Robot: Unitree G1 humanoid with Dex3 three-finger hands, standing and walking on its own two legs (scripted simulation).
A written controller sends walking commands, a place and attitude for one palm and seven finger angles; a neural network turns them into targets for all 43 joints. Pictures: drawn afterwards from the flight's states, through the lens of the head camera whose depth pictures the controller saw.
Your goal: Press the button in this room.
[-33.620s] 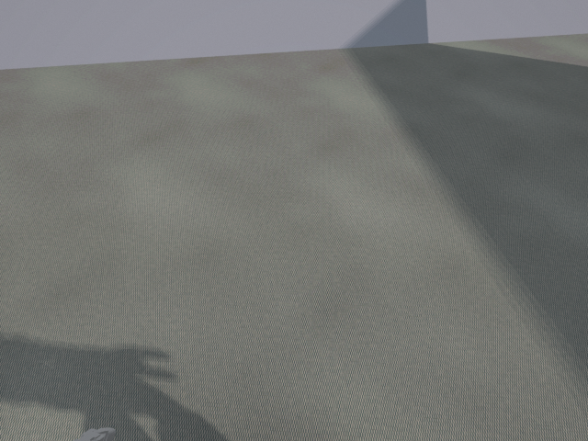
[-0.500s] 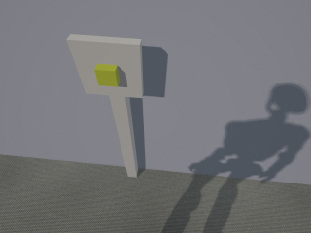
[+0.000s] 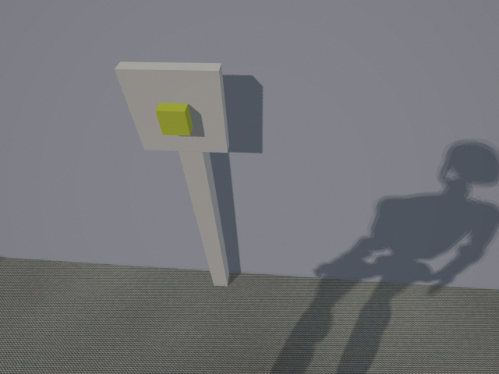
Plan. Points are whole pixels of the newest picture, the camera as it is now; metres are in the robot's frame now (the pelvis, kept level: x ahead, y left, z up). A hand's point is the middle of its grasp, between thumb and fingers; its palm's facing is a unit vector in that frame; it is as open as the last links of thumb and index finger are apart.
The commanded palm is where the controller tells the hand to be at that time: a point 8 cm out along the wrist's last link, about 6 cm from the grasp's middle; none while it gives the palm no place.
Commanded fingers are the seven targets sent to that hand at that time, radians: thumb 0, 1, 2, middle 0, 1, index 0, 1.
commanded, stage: come to a stop and stand still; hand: left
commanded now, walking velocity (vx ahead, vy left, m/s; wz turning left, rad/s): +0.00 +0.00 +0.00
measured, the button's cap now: (175, 118) +0.56 +0.19 +0.12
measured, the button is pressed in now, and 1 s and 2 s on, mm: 0 0 0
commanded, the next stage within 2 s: look again from close up in 0.24 s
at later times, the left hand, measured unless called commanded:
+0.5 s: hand out of the picture +0.03 +0.16 -0.17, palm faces +0.02 -0.98 -0.22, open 7.3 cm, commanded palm none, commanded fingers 0.00 0.90 0.90 -0.20 -0.30 -0.20 -0.30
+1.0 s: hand out of the picture +0.04 +0.15 -0.17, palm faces +0.04 -0.98 -0.21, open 7.4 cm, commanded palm none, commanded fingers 0.00 0.90 0.90 -0.20 -0.30 -0.20 -0.30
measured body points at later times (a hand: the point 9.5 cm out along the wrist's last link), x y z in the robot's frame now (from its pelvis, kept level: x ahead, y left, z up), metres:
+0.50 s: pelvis +0.01 -0.03 +0.00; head +0.03 -0.04 +0.45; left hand +0.03 +0.21 -0.15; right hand +0.00 -0.24 -0.16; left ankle -0.03 +0.11 -0.73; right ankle +0.03 -0.14 -0.73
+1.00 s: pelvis +0.02 -0.03 +0.00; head +0.04 -0.03 +0.45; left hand +0.04 +0.20 -0.15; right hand +0.03 -0.26 -0.16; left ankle -0.03 +0.11 -0.73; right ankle +0.03 -0.14 -0.74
